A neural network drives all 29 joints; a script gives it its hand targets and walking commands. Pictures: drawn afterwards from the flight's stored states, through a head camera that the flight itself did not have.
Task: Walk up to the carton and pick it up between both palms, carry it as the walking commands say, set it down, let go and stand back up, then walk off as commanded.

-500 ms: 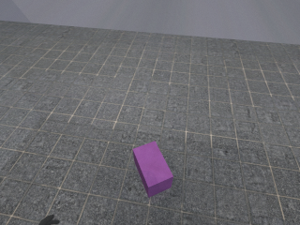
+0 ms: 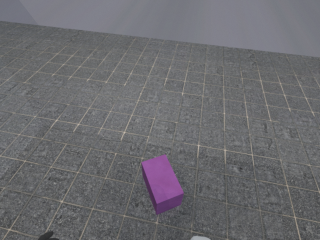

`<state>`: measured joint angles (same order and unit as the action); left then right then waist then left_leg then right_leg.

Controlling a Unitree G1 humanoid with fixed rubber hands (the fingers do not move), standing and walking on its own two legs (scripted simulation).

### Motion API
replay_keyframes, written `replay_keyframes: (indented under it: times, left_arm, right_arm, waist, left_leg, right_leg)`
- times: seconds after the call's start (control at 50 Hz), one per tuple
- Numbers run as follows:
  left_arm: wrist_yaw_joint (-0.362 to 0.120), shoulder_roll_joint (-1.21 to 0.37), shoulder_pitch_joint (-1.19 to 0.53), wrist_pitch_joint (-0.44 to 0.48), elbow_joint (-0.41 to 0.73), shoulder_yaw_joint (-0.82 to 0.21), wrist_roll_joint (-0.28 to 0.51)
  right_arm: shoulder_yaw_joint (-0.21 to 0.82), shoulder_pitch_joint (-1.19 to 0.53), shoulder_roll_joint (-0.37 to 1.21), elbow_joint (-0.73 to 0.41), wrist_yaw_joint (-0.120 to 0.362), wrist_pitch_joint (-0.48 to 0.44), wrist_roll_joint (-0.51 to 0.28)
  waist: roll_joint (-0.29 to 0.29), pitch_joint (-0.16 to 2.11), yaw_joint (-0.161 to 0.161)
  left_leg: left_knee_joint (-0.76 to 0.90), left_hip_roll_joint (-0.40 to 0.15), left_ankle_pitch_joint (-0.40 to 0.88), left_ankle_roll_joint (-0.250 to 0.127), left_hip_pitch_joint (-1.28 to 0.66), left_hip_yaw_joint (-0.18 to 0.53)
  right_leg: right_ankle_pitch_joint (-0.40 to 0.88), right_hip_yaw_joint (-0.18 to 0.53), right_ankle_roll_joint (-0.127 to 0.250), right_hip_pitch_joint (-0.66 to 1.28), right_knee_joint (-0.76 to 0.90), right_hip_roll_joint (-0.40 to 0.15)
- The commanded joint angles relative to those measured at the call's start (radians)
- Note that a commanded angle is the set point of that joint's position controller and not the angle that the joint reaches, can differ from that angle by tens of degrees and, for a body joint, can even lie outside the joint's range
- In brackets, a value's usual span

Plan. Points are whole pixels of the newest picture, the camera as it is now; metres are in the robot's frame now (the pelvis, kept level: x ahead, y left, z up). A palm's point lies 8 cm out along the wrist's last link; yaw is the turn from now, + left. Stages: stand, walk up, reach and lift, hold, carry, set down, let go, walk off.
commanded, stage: walk up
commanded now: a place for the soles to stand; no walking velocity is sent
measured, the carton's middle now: (161, 183) +0.57 -0.01 -0.66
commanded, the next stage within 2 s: none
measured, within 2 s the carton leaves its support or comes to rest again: neither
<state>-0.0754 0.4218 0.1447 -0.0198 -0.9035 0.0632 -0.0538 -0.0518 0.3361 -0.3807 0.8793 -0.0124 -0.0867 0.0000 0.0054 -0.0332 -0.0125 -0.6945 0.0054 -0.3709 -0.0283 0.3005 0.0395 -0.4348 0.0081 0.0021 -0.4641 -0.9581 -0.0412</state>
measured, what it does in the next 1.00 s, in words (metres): walks ahead: right foot, then left foot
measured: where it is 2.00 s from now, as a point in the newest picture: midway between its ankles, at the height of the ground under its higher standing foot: outside the picture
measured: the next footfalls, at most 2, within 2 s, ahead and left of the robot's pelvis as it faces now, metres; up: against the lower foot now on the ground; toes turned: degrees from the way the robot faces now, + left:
right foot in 0.24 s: +0.18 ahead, -0.19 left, +0.00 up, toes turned +3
left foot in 0.94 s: +0.27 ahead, -0.02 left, +0.00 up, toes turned +3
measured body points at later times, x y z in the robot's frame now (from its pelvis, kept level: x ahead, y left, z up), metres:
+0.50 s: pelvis +0.11 -0.16 +0.02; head +0.13 -0.18 +0.47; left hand +0.12 +0.16 -0.08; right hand +0.16 -0.48 -0.11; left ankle +0.12 +0.06 -0.62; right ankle +0.14 -0.20 -0.72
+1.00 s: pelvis +0.18 -0.15 -0.01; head +0.20 -0.14 +0.44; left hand +0.23 +0.17 -0.12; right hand +0.26 -0.48 -0.11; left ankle +0.23 -0.02 -0.72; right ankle +0.14 -0.21 -0.68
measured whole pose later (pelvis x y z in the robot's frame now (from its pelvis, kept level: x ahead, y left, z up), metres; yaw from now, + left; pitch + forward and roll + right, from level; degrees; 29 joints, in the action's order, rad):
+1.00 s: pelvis +0.18 -0.15 -0.01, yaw +5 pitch -4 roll +2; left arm -0.01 0.35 0.22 -0.05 -0.81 0.10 -0.03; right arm -0.06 0.34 -0.40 0.86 -0.07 -0.05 0.00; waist 0.04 -0.13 0.03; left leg -0.68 0.03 -0.28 -0.04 0.35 0.02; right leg -0.49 -0.06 0.01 -0.32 -1.01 0.05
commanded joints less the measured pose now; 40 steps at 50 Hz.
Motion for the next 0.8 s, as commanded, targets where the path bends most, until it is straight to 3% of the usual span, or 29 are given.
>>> replay_keyframes:
  times: [0.0, 0.06, 0.14, 0.18, 0.2, 0.22, 0.24, 0.26, 0.28, 0.3, 0.32, 0.36, 0.4, 0.46, 0.56, 0.66, 0.72, 0.78]
  left_arm:
    - [-0.012, 0.199, -0.101, 0.006, 0.147, 0.089, -0.017]
    - [-0.029, 0.185, -0.119, -0.002, 0.167, 0.095, -0.008]
    - [-0.034, 0.204, -0.156, -0.006, 0.208, 0.107, -0.004]
    - [-0.031, 0.207, -0.09, -0.001, 0.206, 0.114, 0.004]
    - [-0.026, 0.195, 0.004, 0.006, 0.185, 0.118, 0.008]
    - [-0.016, 0.2, 0.152, 0.016, 0.135, 0.132, 0.007]
    - [0.003, 0.287, 0.244, 0.027, 0.124, 0.15, -0.014]
    - [0.018, 0.341, 0.229, 0.031, 0.152, 0.137, -0.02]
    - [0.018, 0.352, 0.125, 0.034, 0.179, 0.14, -0.002]
    - [0.018, 0.305, 0.055, 0.028, 0.185, 0.135, 0.015]
    - [0.022, 0.274, 0.022, 0.024, 0.202, 0.132, 0.013]
    - [0.023, 0.221, 0.032, 0.028, 0.211, 0.117, 0.007]
    - [0.024, 0.177, 0.072, 0.028, 0.214, 0.103, 0.0]
    - [0.027, 0.144, 0.078, 0.023, 0.239, 0.094, -0.002]
    - [0.038, 0.122, 0.122, 0.013, 0.24, 0.086, -0.004]
    - [0.062, 0.115, 0.215, 0.011, 0.203, 0.087, 0.011]
    - [0.073, 0.116, 0.205, 0.01, 0.186, 0.085, 0.018]
    - [0.078, 0.117, 0.185, 0.009, 0.177, 0.081, 0.022]
  right_arm:
    - [-0.106, 0.099, -0.366, -0.035, -0.052, -0.047, 0.026]
    - [-0.106, 0.1, -0.362, -0.055, -0.052, -0.048, 0.032]
    - [-0.12, 0.101, -0.397, -0.072, -0.069, -0.049, 0.033]
    - [-0.118, 0.055, -0.392, -0.08, -0.074, -0.047, 0.031]
    - [-0.112, 0.019, -0.377, -0.083, -0.076, -0.043, 0.03]
    - [-0.093, 0.021, -0.326, -0.08, -0.078, -0.034, 0.033]
    - [-0.052, 0.11, -0.2, -0.062, -0.081, -0.032, 0.023]
    - [-0.03, 0.103, -0.157, -0.083, -0.09, -0.032, 0.016]
    - [-0.061, 0.119, -0.244, -0.069, -0.103, -0.026, 0.009]
    - [-0.075, 0.113, -0.277, -0.03, -0.097, -0.012, 0.001]
    - [-0.081, 0.156, -0.278, -0.009, -0.08, -0.003, -0.003]
    - [-0.079, 0.209, -0.264, 0.011, -0.067, 0.012, -0.003]
    - [-0.073, 0.239, -0.243, 0.026, -0.069, 0.017, 0.001]
    - [-0.072, 0.254, -0.233, 0.039, -0.082, 0.027, -0.001]
    - [-0.059, 0.167, -0.21, 0.023, -0.08, 0.039, 0.003]
    - [-0.037, 0.071, -0.179, -0.012, -0.073, 0.037, 0.014]
    - [-0.032, 0.047, -0.172, -0.031, -0.071, 0.037, 0.016]
    - [-0.028, 0.023, -0.163, -0.042, -0.065, 0.038, 0.02]
  waist:
    - [-0.03, -0.078, -0.015]
    - [-0.11, -0.075, -0.019]
    - [-0.149, -0.067, -0.015]
    - [-0.156, -0.007, 0.028]
    - [-0.162, 0.036, 0.082]
    - [-0.071, 0.112, 0.149]
    - [0.236, 0.14, 0.197]
    - [0.362, 0.042, 0.172]
    - [0.232, 0.01, 0.096]
    - [0.128, -0.054, 0.048]
    - [0.135, -0.056, 0.034]
    - [0.177, -0.031, 0.041]
    - [0.169, -0.027, 0.043]
    - [0.121, -0.012, 0.03]
    - [0.105, -0.008, 0.058]
    - [0.059, 0.037, 0.101]
    - [0.052, 0.02, 0.087]
    - [0.061, -0.001, 0.078]
  left_leg:
    - [0.42, -0.266, -0.292, -0.18, -0.176, 0.518]
    - [0.387, -0.227, -0.149, -0.181, -0.086, 0.412]
    - [0.306, -0.266, -0.042, -0.194, -0.059, 0.404]
    - [0.229, -0.265, 0.12, -0.182, -0.009, 0.354]
    - [0.142, -0.244, 0.221, -0.157, 0.055, 0.29]
    - [-0.08, -0.163, 0.27, -0.109, 0.149, 0.198]
    - [-0.378, 0.011, 0.097, -0.046, 0.304, 0.123]
    - [-0.546, 0.104, -0.181, -0.001, 0.528, 0.093]
    - [-0.623, 0.08, -0.155, -0.013, 0.5, 0.121]
    - [-0.62, 0.025, -0.069, -0.012, 0.402, 0.115]
    - [-0.564, 0.005, -0.009, 0.004, 0.382, 0.075]
    - [-0.522, 0.001, 0.069, 0.023, 0.335, 0.05]
    - [-0.498, 0.014, 0.119, 0.033, 0.324, 0.056]
    - [-0.445, 0.03, 0.148, 0.05, 0.331, 0.059]
    - [-0.298, 0.009, 0.12, 0.058, 0.331, 0.011]
    - [-0.203, 0.002, 0.047, 0.048, 0.361, 0.02]
    - [-0.155, 0.004, 0.026, 0.036, 0.342, 0.017]
    - [-0.093, 0.006, 0.05, 0.023, 0.289, -0.02]
  right_leg:
    - [0.09, 0.104, 0.002, -0.373, -0.127, -0.07]
    - [0.077, 0.06, -0.016, -0.262, -0.079, -0.055]
    - [0.008, 0.082, 0.001, -0.199, 0.014, -0.078]
    - [-0.016, 0.052, 0.018, -0.033, 0.102, -0.056]
    - [0.03, 0.027, 0.032, 0.138, 0.212, -0.043]
    - [0.077, 0.023, 0.049, 0.396, 0.349, -0.01]
    - [-0.045, 0.196, 0.04, 0.531, 0.467, -0.089]
    - [-0.145, 0.492, 0.05, 0.481, 0.6, -0.267]
    - [-0.318, 0.615, 0.042, 0.339, 0.755, -0.338]
    - [-0.421, 0.506, 0.001, 0.191, 0.768, -0.278]
    - [-0.352, 0.4, -0.01, 0.199, 0.741, -0.245]
    - [-0.16, 0.238, -0.022, 0.208, 0.724, -0.161]
    - [0.008, 0.162, -0.044, 0.229, 0.715, -0.127]
    - [0.144, 0.079, -0.06, 0.29, 0.702, -0.099]
    - [0.226, 0.031, -0.017, 0.38, 0.679, -0.093]
    - [0.644, 0.07, 0.005, 0.567, 0.569, -0.154]
    - [0.788, 0.08, 0.017, 0.574, 0.541, -0.183]
    - [0.847, 0.049, 0.02, 0.544, 0.508, -0.174]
